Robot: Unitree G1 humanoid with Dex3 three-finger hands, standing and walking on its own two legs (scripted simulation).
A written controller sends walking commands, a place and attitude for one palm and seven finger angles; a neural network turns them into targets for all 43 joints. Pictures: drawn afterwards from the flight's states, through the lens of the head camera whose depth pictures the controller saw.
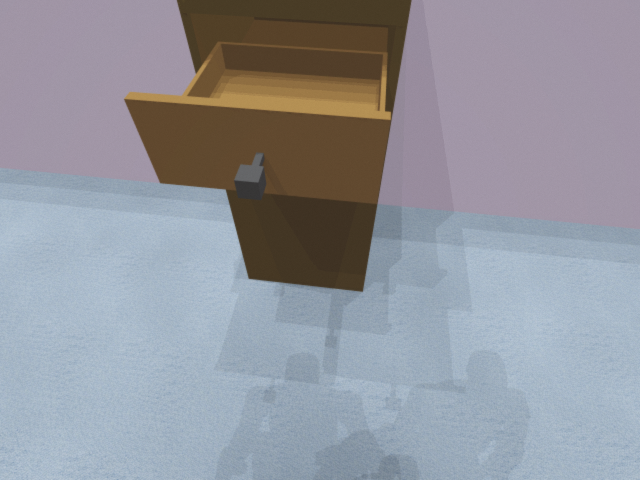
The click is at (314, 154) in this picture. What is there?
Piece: drawer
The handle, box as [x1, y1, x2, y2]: [234, 152, 265, 199]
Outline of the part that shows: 263,153 256,152 251,165 240,164 234,179 238,197 253,199 261,198 265,186 263,166 261,165 264,158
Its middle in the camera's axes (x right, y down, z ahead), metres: -0.10 -0.10 +0.59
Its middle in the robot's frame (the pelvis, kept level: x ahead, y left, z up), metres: +0.52 +0.13 +0.08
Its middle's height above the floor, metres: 0.86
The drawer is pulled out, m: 0.30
